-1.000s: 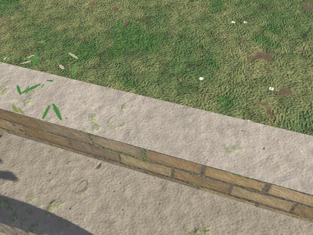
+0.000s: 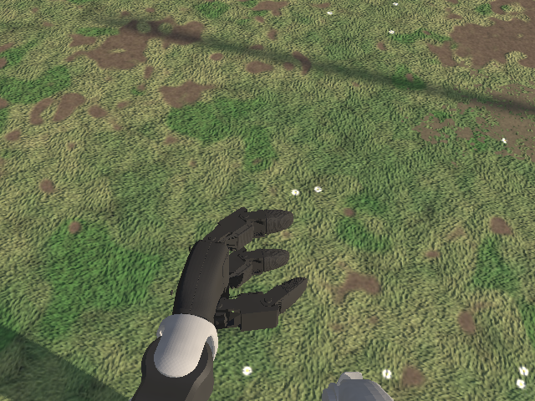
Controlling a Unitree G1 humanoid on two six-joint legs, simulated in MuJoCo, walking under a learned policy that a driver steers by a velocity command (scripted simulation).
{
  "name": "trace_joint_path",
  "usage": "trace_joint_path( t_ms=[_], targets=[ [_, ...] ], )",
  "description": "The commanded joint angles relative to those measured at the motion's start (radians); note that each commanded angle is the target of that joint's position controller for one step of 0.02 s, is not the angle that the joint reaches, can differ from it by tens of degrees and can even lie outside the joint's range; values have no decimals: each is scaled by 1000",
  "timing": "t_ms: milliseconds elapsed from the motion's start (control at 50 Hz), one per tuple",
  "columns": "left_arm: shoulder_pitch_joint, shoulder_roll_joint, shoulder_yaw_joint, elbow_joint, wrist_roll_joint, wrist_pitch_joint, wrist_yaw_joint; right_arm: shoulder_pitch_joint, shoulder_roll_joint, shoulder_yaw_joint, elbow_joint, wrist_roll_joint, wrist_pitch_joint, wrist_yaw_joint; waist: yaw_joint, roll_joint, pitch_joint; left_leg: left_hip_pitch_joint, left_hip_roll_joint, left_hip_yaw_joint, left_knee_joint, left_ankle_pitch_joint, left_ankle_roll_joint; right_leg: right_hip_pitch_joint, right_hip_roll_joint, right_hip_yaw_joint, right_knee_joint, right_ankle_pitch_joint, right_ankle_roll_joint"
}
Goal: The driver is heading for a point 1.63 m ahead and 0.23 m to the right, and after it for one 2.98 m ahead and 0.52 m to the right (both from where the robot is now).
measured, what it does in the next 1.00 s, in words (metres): climbs: right foot 0.18 m higher, then left foot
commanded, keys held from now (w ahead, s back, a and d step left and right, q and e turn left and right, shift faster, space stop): w+q+shift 0.22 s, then w+e+shift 0.78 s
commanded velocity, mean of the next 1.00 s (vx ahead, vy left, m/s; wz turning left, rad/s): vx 0.99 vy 0.00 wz -0.14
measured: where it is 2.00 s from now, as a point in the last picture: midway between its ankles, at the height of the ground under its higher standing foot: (293, 7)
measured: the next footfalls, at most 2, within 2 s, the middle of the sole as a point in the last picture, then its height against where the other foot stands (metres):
right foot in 0.02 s outside the picture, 0.18 m higher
left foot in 0.44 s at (170, 335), level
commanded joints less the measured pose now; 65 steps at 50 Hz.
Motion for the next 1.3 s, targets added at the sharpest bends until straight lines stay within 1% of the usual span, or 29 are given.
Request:
trace_joint_path(
  t_ms=[20, 40, 60, 100, 160, 220, 260, 300, 360, 400, 420, 440, 460, 480, 520, 560, 720, 780, 840, 860, 880, 900, 920, 1000, 1080, 1180, 1240, 1280, 1300],
  targets=[
    [517, 369, 191, 55, -38, -1, 38, -215, -355, -113, -166, 14, -86, 33, 403, 30, -450, -287, 132, -84, 679, 1511, 37, 1063, -23, 252, -404, -281, -66],
    [616, 456, 217, 140, -2, -11, 41, -291, -216, -91, -228, 41, -113, 74, 390, -245, -478, -579, -35, 15, 1080, 607, -13, 1230, -238, 739, -686, -502, -147],
    [506, 446, 228, 166, -6, -9, 34, -332, -144, -76, -303, -12, -116, 83, 293, -371, -395, -788, -75, 68, 1399, 103, -23, 1151, -327, 1110, -967, -438, -198],
    [401, 252, 186, 264, -14, -49, 19, -362, -52, -34, -323, -56, -74, 65, 187, -84, -108, -954, 44, 123, 1570, 120, 13, 961, -350, 866, -921, -399, -160],
    [531, 119, 146, 470, 27, -83, 12, -441, 60, 25, -394, -41, 4, 53, 91, -12, 51, -1137, 90, 108, 1809, -104, 32, 860, -332, 526, -981, -76, -52],
    [414, 169, 144, 482, 23, -99, 5, -483, -39, 18, -425, 1, 68, 50, -12, -32, 221, -1064, 145, 104, 1398, -161, -26, 672, -280, 122, -1192, 130, 69],
    [471, 253, 157, 502, 11, -109, 18, -558, -126, 4, -445, -23, 74, 64, 8, -30, 255, -866, 112, 203, 1041, 21, -43, 606, -166, -58, -1295, 338, 57],
    [514, 348, 173, 493, -22, -123, 32, -491, -123, 12, -396, -22, 64, 97, 7, 22, 152, -539, 103, 314, 724, 183, -35, 650, -104, -133, -1392, 378, 1],
    [653, 493, 204, 481, -12, -108, 35, -503, -158, -2, -349, -17, 38, 106, 44, -49, -12, -285, -37, 458, 520, 82, -35, 993, -145, -70, -1247, 1223, -68],
    [657, 570, 224, 479, -18, -76, 37, -283, -217, -30, -310, -45, 28, 77, -98, -197, -94, -70, -44, 392, 302, -13, -13, 1085, -184, -38, -835, 1478, -38],
    [631, 545, 226, 471, -26, -64, 43, -161, -267, -54, -269, -69, 22, 57, -170, -229, -133, 135, 45, 297, 207, 30, -12, 954, -136, -11, -572, 1252, -24],
    [638, 370, 203, 425, 4, -52, 36, -162, -332, -67, -250, -95, 9, 41, -72, -119, -189, 341, 252, 66, 356, -84, -27, 663, -23, 85, -210, 183, -37],
    [749, 278, 174, 351, -51, -59, 33, -166, -391, -66, -280, -115, -7, 29, 28, 97, -350, 518, 508, -311, 339, 236, 41, 423, 31, 215, 92, 17, -26],
    [629, 356, 193, 319, -52, -61, 39, -133, -341, -72, -258, -76, -5, 28, -38, -15, -351, 391, 477, -313, 189, 163, 33, 369, 6, 212, 103, 189, -22],
    [562, 345, 186, 324, -41, -55, 24, -228, -240, -41, -221, -67, -34, 31, 42, -49, -94, 103, 393, -111, 94, 93, -10, 359, -55, 202, -1, 289, -6],
    [623, 316, 181, 344, -23, -15, -2, -220, -170, -14, -191, -57, -43, 22, 107, 4, -47, -26, 346, 46, 45, 170, -46, 411, -82, 197, -24, 299, 2],
    [303, 295, 145, 212, -5, 21, -54, -223, -194, -1, -106, -22, -70, 12, 151, 0, 196, -178, 216, 517, -190, 497, -147, 428, -70, 1, -515, 558, -27],
    [380, 333, 151, 237, -15, 16, -60, -187, -325, -26, -114, -20, -68, -15, 196, 60, 84, -39, 253, 545, 4, 1148, -174, 665, 70, -104, -622, 579, -75],
    [898, 488, 227, 389, -14, 18, -23, -337, -393, -58, -172, -36, -9, -24, 461, 42, -166, -163, 252, 494, 764, 1046, -151, 1249, 130, 10, -726, 479, -147],
    [818, 526, 246, 392, -27, 29, -3, -347, -253, -26, -171, -50, -9, 0, 363, -148, -59, -444, 71, 464, 1185, -53, -163, 1309, 60, 155, -723, 413, -183],
    [694, 621, 264, 342, -5, 46, 1, -225, -165, 4, -284, -35, -20, 6, 174, -354, -168, -759, -20, 330, 1502, -390, -199, 1481, -121, 630, -808, 551, -338],
    [666, 621, 272, 293, -6, 52, 6, -229, -205, 18, -329, -34, -45, 9, 195, -248, -295, -881, 12, 182, 1508, -331, -182, 1551, -202, 921, -1066, 243, -414],
    [651, 543, 256, 303, -5, 47, 16, -296, -252, 17, -323, -41, -59, 10, 188, -80, -143, -917, 60, 165, 1416, -263, -175, 1414, -200, 943, -1176, 127, -359],
    [599, 442, 214, 329, -25, -6, 20, -359, -220, 38, -340, -86, 4, 12, 57, 75, 59, -736, 175, 167, 1130, -265, -217, 869, -50, 626, -1170, 370, -274],
    [596, 470, 216, 323, -27, -31, 16, -579, -195, 63, -432, -69, 22, 28, 102, 22, 126, -617, 187, 241, 696, -39, -248, 692, 59, 483, -1239, 541, -223],
    [677, 511, 236, 355, -37, -24, 7, -684, -200, 70, -447, -39, 10, 29, 203, -75, 56, -504, 89, 262, 351, 212, -204, 939, 47, 504, -1143, 868, -134],
    [615, 570, 249, 340, -25, -29, 11, -482, -300, 27, -395, -31, -2, 6, 91, -84, -87, -194, 23, 233, 269, 64, -178, 1013, 43, 529, -860, 1126, -71],
    [511, 487, 225, 293, -14, -50, 0, -31, -418, -32, -305, -45, -10, -31, -128, 8, -311, 294, 240, 55, 304, -310, -137, 783, 105, 435, -311, 771, -45],
    [644, 327, 181, 252, -55, -45, 2, -73, -474, -42, -311, -93, -10, -30, 12, 300, -412, 487, 550, -478, 143, -518, -56, 487, 199, 318, -22, -27, -17]
  ],
)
